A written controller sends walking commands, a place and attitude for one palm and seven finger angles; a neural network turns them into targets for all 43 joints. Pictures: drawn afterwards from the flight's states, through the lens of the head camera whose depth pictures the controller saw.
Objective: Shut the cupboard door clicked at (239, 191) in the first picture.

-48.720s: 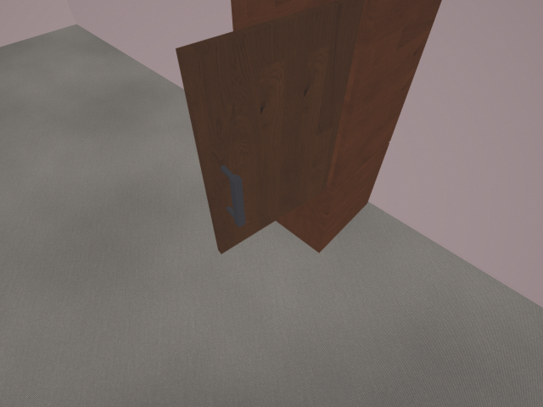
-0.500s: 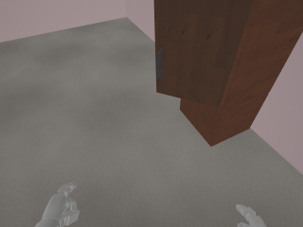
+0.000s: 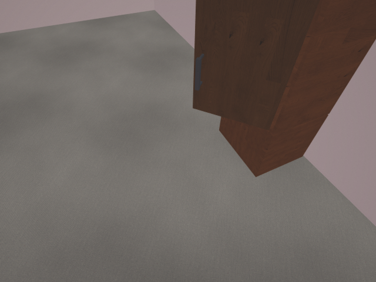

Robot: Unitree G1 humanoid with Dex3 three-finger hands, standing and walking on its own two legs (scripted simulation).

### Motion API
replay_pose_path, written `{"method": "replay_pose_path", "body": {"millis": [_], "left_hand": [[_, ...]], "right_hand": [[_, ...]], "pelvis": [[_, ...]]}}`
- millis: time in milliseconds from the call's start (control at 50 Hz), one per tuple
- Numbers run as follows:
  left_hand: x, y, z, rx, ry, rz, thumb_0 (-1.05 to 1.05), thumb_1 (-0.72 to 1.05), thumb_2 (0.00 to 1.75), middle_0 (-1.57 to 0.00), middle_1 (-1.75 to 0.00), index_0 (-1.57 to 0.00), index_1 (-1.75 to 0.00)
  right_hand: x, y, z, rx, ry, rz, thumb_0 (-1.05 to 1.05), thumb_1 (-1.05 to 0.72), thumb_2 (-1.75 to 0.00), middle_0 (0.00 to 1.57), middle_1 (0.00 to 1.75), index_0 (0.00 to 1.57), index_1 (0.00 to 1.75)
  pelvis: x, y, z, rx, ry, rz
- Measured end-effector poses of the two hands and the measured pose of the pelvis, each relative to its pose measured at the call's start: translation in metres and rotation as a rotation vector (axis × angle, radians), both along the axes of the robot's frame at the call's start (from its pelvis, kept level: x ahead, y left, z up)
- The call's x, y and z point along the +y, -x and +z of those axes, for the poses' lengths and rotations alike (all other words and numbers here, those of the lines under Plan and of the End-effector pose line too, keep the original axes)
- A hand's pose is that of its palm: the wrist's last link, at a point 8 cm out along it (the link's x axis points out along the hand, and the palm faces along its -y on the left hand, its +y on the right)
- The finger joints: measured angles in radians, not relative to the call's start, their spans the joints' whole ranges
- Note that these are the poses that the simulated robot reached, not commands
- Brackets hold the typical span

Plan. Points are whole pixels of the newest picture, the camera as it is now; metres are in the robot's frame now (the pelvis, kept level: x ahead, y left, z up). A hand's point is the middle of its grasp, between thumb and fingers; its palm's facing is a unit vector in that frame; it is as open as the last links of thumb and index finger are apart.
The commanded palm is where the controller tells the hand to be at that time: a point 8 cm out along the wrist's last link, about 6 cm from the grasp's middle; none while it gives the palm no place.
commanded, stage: let the arm hang, fingers relaxed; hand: left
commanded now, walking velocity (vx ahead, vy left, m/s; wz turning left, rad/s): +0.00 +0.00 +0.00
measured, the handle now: (199, 72) +0.99 +0.00 -0.10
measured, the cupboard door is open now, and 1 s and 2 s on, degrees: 41 41 41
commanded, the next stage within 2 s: look to check the result in 0.42 s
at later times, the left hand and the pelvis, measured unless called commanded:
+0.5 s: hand out of the picture -0.02 +0.16 -0.18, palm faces +0.03 -0.99 -0.15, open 7.3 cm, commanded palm none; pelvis +0.00 +0.00 +0.00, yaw -1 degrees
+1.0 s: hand out of the picture +0.01 +0.17 -0.17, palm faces +0.02 -0.98 -0.20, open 7.4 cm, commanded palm none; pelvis +0.01 +0.00 +0.00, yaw -1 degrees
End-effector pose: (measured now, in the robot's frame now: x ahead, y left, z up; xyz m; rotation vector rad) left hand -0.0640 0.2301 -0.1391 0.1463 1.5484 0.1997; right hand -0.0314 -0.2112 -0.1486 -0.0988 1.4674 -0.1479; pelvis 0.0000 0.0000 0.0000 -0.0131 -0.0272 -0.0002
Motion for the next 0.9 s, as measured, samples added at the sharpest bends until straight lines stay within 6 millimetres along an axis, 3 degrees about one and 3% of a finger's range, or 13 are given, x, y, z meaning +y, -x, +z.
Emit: {"method": "replay_pose_path", "body": {"millis": [140,340,600,900], "left_hand": [[-0.015,-0.019,-0.007,-0.070,0.036,-0.008,0.00,0.91,0.90,-0.20,-0.29,-0.20,-0.29],[-0.031,-0.040,-0.012,-0.127,0.082,-0.019,0.00,0.91,0.90,-0.20,-0.29,-0.20,-0.29],[-0.016,-0.038,-0.009,-0.093,0.044,-0.024,0.00,0.91,0.90,-0.20,-0.29,-0.20,-0.29],[-0.006,-0.057,-0.004,-0.108,0.012,-0.037,0.00,0.91,0.90,-0.20,-0.29,-0.20,-0.29]], "right_hand": [[0.011,-0.007,-0.003,-0.042,-0.017,-0.012,0.00,-0.91,-0.90,0.20,0.30,0.20,0.30],[0.005,-0.002,0.002,-0.038,0.011,-0.028,0.00,-0.91,-0.90,0.20,0.30,0.20,0.30],[-0.003,-0.002,0.004,-0.020,0.024,-0.029,0.00,-0.91,-0.90,0.20,0.30,0.20,0.30],[-0.017,-0.034,0.005,-0.059,0.039,0.002,0.00,-0.91,-0.90,0.20,0.30,0.20,0.30]], "pelvis": [[0.002,0.002,-0.001,-0.002,-0.004,-0.007],[0.002,0.002,-0.001,0.009,-0.005,-0.009],[0.000,-0.002,0.000,0.006,-0.004,-0.011],[-0.003,-0.010,0.002,0.007,-0.007,-0.008]]}}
